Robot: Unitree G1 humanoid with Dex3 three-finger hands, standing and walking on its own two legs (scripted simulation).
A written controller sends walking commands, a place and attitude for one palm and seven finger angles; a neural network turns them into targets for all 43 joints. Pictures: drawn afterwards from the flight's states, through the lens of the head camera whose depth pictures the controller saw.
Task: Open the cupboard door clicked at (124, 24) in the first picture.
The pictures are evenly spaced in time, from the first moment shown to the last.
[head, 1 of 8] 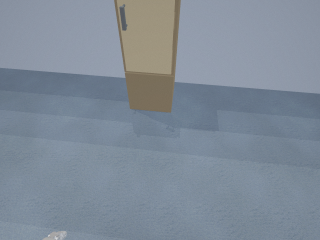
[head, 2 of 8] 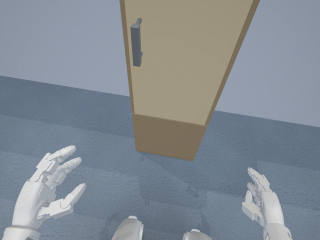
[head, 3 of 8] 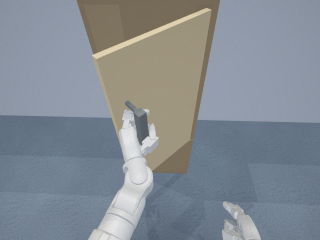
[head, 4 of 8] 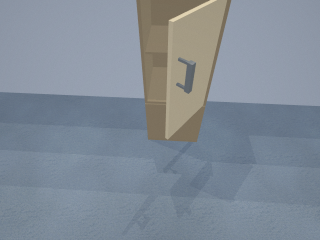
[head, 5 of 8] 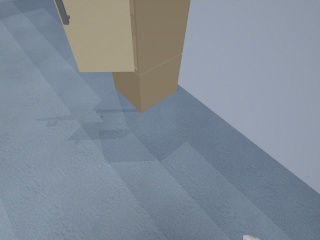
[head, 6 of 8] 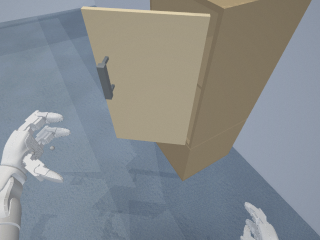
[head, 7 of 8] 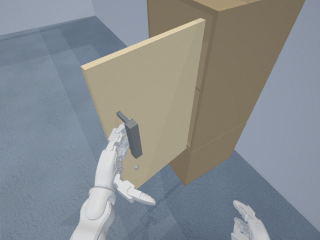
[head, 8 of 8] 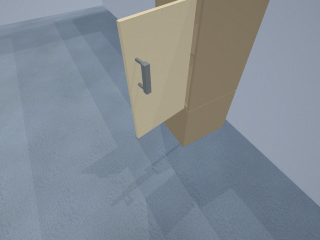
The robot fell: no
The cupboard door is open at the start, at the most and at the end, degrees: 0 101 100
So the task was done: yes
